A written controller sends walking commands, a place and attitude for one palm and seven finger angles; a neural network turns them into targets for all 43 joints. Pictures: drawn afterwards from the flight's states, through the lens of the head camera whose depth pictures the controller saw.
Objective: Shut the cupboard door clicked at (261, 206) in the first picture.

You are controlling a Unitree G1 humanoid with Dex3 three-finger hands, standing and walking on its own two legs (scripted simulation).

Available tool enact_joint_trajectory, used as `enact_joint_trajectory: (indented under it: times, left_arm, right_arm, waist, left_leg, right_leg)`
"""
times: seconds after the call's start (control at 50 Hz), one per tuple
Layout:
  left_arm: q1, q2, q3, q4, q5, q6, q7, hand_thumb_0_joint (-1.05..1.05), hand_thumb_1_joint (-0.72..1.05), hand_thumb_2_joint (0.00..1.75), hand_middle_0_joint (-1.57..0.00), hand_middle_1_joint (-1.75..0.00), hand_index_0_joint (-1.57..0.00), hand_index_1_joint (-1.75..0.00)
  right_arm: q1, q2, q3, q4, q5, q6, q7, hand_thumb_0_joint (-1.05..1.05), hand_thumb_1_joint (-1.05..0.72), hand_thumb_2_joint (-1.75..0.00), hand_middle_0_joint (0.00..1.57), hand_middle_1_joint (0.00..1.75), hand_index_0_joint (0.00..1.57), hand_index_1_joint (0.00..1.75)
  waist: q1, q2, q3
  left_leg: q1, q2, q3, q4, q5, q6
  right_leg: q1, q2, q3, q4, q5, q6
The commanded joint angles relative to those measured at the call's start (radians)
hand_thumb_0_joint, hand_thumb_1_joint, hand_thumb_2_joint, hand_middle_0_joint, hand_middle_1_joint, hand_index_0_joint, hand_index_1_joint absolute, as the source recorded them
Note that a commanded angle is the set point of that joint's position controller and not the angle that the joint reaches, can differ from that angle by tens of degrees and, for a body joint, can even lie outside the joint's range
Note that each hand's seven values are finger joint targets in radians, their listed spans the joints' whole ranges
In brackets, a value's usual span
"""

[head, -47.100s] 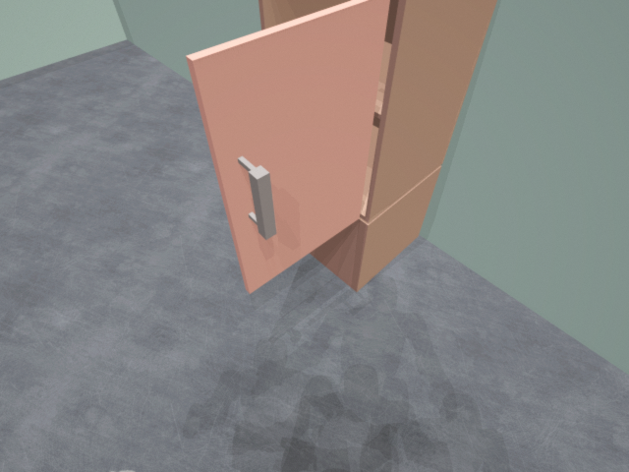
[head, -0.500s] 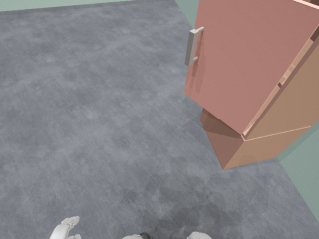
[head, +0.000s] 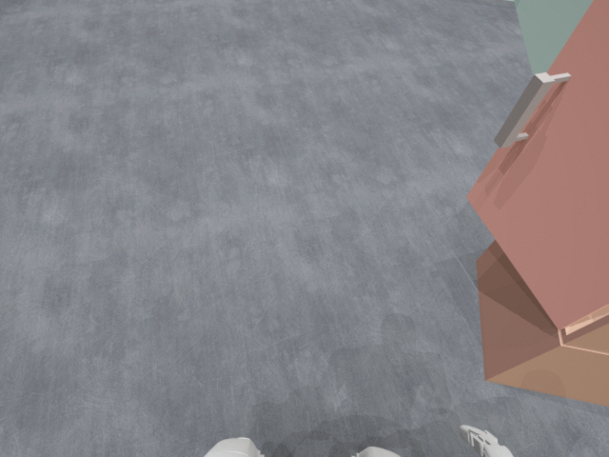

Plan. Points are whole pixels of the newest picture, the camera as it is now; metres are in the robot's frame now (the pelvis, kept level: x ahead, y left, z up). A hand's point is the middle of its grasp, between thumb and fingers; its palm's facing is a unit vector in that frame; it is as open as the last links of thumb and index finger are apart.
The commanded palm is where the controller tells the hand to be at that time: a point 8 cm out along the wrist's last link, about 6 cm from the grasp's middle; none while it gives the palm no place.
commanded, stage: walk to a spot facing it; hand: left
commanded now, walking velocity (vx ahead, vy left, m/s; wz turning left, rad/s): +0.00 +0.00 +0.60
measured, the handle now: (531, 111) +0.74 -0.39 +0.01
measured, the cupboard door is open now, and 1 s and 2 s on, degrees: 29 29 29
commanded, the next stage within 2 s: turn to face it in 1.68 s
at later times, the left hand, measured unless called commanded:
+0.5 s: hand out of the picture +0.03 +0.16 -0.14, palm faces +0.31 -0.92 -0.26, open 7.4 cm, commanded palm none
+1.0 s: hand out of the picture +0.06 +0.20 -0.13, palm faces +0.56 -0.78 -0.29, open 7.4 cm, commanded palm none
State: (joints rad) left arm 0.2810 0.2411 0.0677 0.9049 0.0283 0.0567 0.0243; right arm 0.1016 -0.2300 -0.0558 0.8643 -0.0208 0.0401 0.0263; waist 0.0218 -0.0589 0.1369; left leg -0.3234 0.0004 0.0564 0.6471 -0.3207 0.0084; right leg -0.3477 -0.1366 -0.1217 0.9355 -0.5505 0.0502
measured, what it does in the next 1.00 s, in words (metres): walks ahead, turning left: right foot, then left foot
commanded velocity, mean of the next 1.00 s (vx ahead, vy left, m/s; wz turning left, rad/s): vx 0.17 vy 0.00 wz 0.60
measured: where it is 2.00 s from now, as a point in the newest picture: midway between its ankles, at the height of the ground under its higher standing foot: (229, 389)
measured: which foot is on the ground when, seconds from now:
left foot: down 0.00-0.24, up 0.26-0.58, down 0.60-0.94, up 0.96-1.00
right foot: up 0.00-0.22, down 0.24-0.60, up 0.62-0.92, down 0.94-1.00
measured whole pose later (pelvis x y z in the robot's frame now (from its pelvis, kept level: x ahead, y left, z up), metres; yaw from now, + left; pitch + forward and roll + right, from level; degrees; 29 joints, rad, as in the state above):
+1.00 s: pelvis +0.10 -0.04 +0.00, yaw +36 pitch +0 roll +1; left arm 0.19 0.23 0.07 0.85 0.03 -0.03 -0.02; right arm 0.34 -0.23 -0.07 0.99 -0.03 0.03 0.01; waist -0.03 0.03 0.06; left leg -0.31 -0.01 -0.08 0.88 -0.51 0.01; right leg -0.36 -0.07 -0.11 0.63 -0.25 0.00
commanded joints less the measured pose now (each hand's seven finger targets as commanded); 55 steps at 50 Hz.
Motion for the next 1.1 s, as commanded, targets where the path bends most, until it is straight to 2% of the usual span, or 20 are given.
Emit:
enact_joint_trajectory:
  times: [0.0, 0.18, 0.2, 0.22, 0.24, 0.3, 0.4, 0.46, 0.54, 0.56, 0.58, 0.6, 0.7, 0.82, 0.88, 0.9, 0.92, 0.96, 1.02, 1.08]
  left_arm:
    - [-0.112, 0.104, 0.026, -0.134, -0.008, -0.027, 0.003, 0.0, 0.9, 0.9, -0.2, -0.3, -0.2, -0.3]
    - [0.064, 0.103, 0.035, -0.095, -0.007, -0.037, -0.012, 0.0, 0.9, 0.9, -0.2, -0.3, -0.2, -0.3]
    - [0.102, 0.148, 0.046, -0.093, 0.002, -0.049, -0.006, 0.0, 0.9, 0.9, -0.2, -0.3, -0.2, -0.3]
    - [0.093, 0.246, 0.062, -0.11, 0.017, -0.06, 0.003, 0.0, 0.9, 0.9, -0.2, -0.3, -0.2, -0.3]
    - [0.058, 0.249, 0.051, -0.125, 0.006, -0.056, 0.004, 0.0, 0.9, 0.9, -0.2, -0.3, -0.2, -0.3]
    - [-0.108, 0.135, 0.03, -0.16, 0.004, -0.054, 0.015, 0.0, 0.9, 0.9, -0.2, -0.3, -0.2, -0.3]
    - [-0.012, 0.16, 0.04, -0.12, 0.006, -0.061, 0.017, 0.0, 0.9, 0.9, -0.2, -0.3, -0.2, -0.3]
    - [0.004, 0.177, 0.049, -0.106, 0.008, -0.056, 0.015, 0.0, 0.9, 0.9, -0.2, -0.3, -0.2, -0.3]
    - [-0.017, 0.175, 0.057, -0.096, -0.004, -0.05, -0.003, 0.0, 0.9, 0.9, -0.2, -0.3, -0.2, -0.3]
    - [-0.022, 0.144, 0.054, -0.108, -0.011, -0.044, -0.012, 0.0, 0.9, 0.9, -0.2, -0.3, -0.2, -0.3]
    - [-0.071, 0.073, 0.034, -0.158, -0.011, -0.043, -0.026, 0.0, 0.9, 0.9, -0.2, -0.3, -0.2, -0.3]
    - [-0.202, 0.082, 0.02, -0.205, 0.002, -0.046, -0.03, 0.0, 0.9, 0.9, -0.2, -0.3, -0.2, -0.3]
    - [-0.166, 0.086, 0.034, -0.13, -0.002, -0.061, -0.05, 0.0, 0.9, 0.9, -0.2, -0.3, -0.2, -0.3]
    - [-0.163, 0.069, 0.023, -0.127, -0.006, -0.063, -0.059, 0.0, 0.9, 0.9, -0.2, -0.3, -0.2, -0.3]
    - [-0.015, 0.092, 0.034, -0.086, -0.003, -0.076, -0.059, 0.0, 0.9, 0.9, -0.2, -0.3, -0.2, -0.3]
    - [0.094, 0.134, 0.05, -0.056, 0.0, -0.087, -0.051, 0.0, 0.9, 0.9, -0.2, -0.3, -0.2, -0.3]
    - [0.201, 0.241, 0.072, -0.037, 0.013, -0.102, -0.034, 0.0, 0.9, 0.9, -0.2, -0.3, -0.2, -0.3]
    - [0.13, 0.234, 0.06, -0.056, 0.001, -0.096, -0.018, 0.0, 0.9, 0.9, -0.2, -0.3, -0.2, -0.3]
    - [-0.013, 0.099, 0.026, -0.07, 0.003, -0.113, -0.013, 0.0, 0.9, 0.9, -0.2, -0.3, -0.2, -0.3]
    - [0.051, 0.071, 0.02, -0.025, 0.002, -0.132, -0.01, 0.0, 0.9, 0.9, -0.2, -0.3, -0.2, -0.3]
  right_arm:
    - [0.129, -0.21, -0.049, -0.029, -0.007, -0.011, -0.045, 0.0, -0.9, -0.9, 0.2, 0.3, 0.2, 0.3]
    - [-0.023, -0.198, -0.053, -0.084, -0.004, 0.005, -0.033, 0.0, -0.9, -0.9, 0.2, 0.3, 0.2, 0.3]
    - [-0.02, -0.151, -0.051, -0.096, 0.004, 0.005, -0.028, 0.0, -0.9, -0.9, 0.2, 0.3, 0.2, 0.3]
    - [0.007, -0.081, -0.043, -0.115, 0.008, 0.003, -0.021, 0.0, -0.9, -0.9, 0.2, 0.3, 0.2, 0.3]
    - [0.018, -0.123, -0.053, -0.111, -0.002, 0.011, -0.014, 0.0, -0.9, -0.9, 0.2, 0.3, 0.2, 0.3]
    - [0.052, -0.101, -0.051, -0.063, -0.006, 0.019, -0.001, 0.0, -0.9, -0.9, 0.2, 0.3, 0.2, 0.3]
    - [0.014, -0.045, -0.026, -0.059, 0.005, 0.018, 0.009, 0.0, -0.9, -0.9, 0.2, 0.3, 0.2, 0.3]
    - [0.011, -0.036, -0.021, -0.063, 0.008, 0.014, 0.007, 0.0, -0.9, -0.9, 0.2, 0.3, 0.2, 0.3]
    - [0.112, -0.076, -0.024, -0.046, 0.0, -0.006, 0.004, 0.0, -0.9, -0.9, 0.2, 0.3, 0.2, 0.3]
    - [0.18, -0.14, -0.041, -0.03, -0.005, -0.015, 0.003, 0.0, -0.9, -0.9, 0.2, 0.3, 0.2, 0.3]
    - [0.251, -0.256, -0.069, -0.022, -0.019, -0.016, -0.003, 0.0, -0.9, -0.9, 0.2, 0.3, 0.2, 0.3]
    - [0.334, -0.273, -0.072, 0.009, -0.018, -0.02, -0.014, 0.0, -0.9, -0.9, 0.2, 0.3, 0.2, 0.3]
    - [0.199, -0.174, -0.033, -0.011, -0.012, -0.06, -0.039, 0.0, -0.9, -0.9, 0.2, 0.3, 0.2, 0.3]
    - [0.187, -0.193, -0.043, 0.016, -0.012, -0.058, -0.032, 0.0, -0.9, -0.9, 0.2, 0.3, 0.2, 0.3]
    - [0.123, -0.188, -0.048, 0.012, -0.007, -0.051, -0.027, 0.0, -0.9, -0.9, 0.2, 0.3, 0.2, 0.3]
    - [0.1, -0.15, -0.042, 0.001, 0.0, -0.054, -0.026, 0.0, -0.9, -0.9, 0.2, 0.3, 0.2, 0.3]
    - [0.123, -0.066, -0.025, -0.021, 0.013, -0.061, -0.021, 0.0, -0.9, -0.9, 0.2, 0.3, 0.2, 0.3]
    - [0.102, -0.096, -0.037, -0.039, -0.008, -0.057, -0.012, 0.0, -0.9, -0.9, 0.2, 0.3, 0.2, 0.3]
    - [0.102, -0.052, -0.032, 0.009, -0.015, -0.037, 0.012, 0.0, -0.9, -0.9, 0.2, 0.3, 0.2, 0.3]
    - [0.093, -0.023, -0.025, 0.016, -0.007, -0.029, 0.024, 0.0, -0.9, -0.9, 0.2, 0.3, 0.2, 0.3]
  waist:
    - [-0.086, 0.249, -0.194]
    - [0.027, 0.187, -0.15]
    - [0.05, 0.038, -0.154]
    - [0.05, -0.259, -0.155]
    - [0.035, -0.201, -0.15]
    - [-0.05, -0.13, -0.111]
    - [0.002, -0.124, -0.154]
    - [0.016, -0.136, -0.158]
    - [-0.034, -0.062, -0.187]
    - [-0.075, 0.125, -0.193]
    - [-0.119, 0.432, -0.157]
    - [-0.178, 0.327, -0.136]
    - [-0.07, 0.22, -0.107]
    - [-0.05, 0.199, -0.074]
    - [0.026, 0.17, -0.093]
    - [0.08, 0.067, -0.127]
    - [0.124, -0.24, -0.206]
    - [0.058, -0.231, -0.116]
    - [-0.027, -0.081, -0.05]
    - [-0.022, -0.104, -0.08]
  left_leg:
    - [0.251, 0.292, -0.318, -0.23, 0.648, 0.184]
    - [-0.108, 0.137, -0.302, -0.176, 0.168, 0.091]
    - [-0.214, 0.042, -0.236, -0.024, 0.006, 0.036]
    - [-0.318, -0.102, -0.083, 0.284, -0.252, -0.04]
    - [-0.266, -0.045, -0.141, 0.519, -0.294, -0.025]
    - [-0.249, 0.027, -0.118, 0.647, -0.132, -0.043]
    - [-0.168, 0.018, -0.002, 0.319, -0.157, -0.064]
    - [-0.118, 0.016, 0.026, 0.203, -0.171, -0.05]
    - [0.119, 0.017, 0.052, -0.116, -0.06, -0.018]
    - [0.264, 0.103, -0.128, -0.26, -0.09, 0.034]
    - [0.365, 0.354, -0.509, -0.364, -0.112, 0.146]
    - [0.317, 0.426, -0.623, -0.427, -0.162, 0.235]
    - [0.227, 0.249, -0.372, -0.396, -0.01, 0.174]
    - [0.099, 0.193, -0.327, -0.396, -0.083, 0.161]
    - [-0.075, 0.139, -0.307, -0.277, -0.167, 0.127]
    - [-0.222, 0.063, -0.248, -0.124, -0.216, 0.089]
    - [-0.397, -0.065, -0.085, 0.228, -0.282, 0.026]
    - [-0.44, 0.011, -0.142, 0.611, -0.23, 0.023]
    - [-0.347, 0.09, -0.105, 0.627, 0.017, -0.004]
    - [-0.358, 0.088, -0.053, 0.526, 0.073, -0.021]
  right_leg:
    - [-0.241, 0.014, 0.124, 0.217, 0.045, 0.017]
    - [0.192, 0.121, 0.045, -0.354, 0.282, 0.008]
    - [0.281, 0.004, 0.169, -0.537, 0.239, -0.018]
    - [0.271, -0.288, 0.526, -0.695, 0.223, -0.139]
    - [0.125, -0.356, 0.531, -0.718, 0.131, -0.209]
    - [0.075, -0.22, 0.26, -0.634, 0.327, -0.185]
    - [0.251, -0.211, 0.068, -0.527, 0.762, -0.174]
    - [0.261, -0.242, 0.06, -0.511, 0.757, -0.181]
    - [0.126, -0.231, -0.001, -0.43, 0.283, -0.106]
    - [-0.059, -0.161, -0.058, -0.27, 0.063, -0.048]
    - [-0.343, -0.005, -0.109, 0.01, -0.122, 0.019]
    - [-0.425, 0.003, 0.02, 0.128, -0.086, 0.002]
    - [-0.349, 0.011, 0.108, 0.127, 0.185, 0.01]
    - [-0.124, 0.075, 0.044, -0.204, 0.232, 0.022]
    - [0.177, 0.126, 0.012, -0.365, 0.295, 0.019]
    - [0.384, 0.064, 0.088, -0.483, 0.228, 0.005]
    - [0.556, -0.223, 0.424, -0.654, -0.065, -0.083]
    - [0.3, -0.376, 0.677, -0.825, -0.345, -0.177]
    - [0.112, -0.25, 0.262, -0.785, 0.01, -0.121]
    - [0.231, -0.201, 0.063, -0.745, 0.372, -0.116]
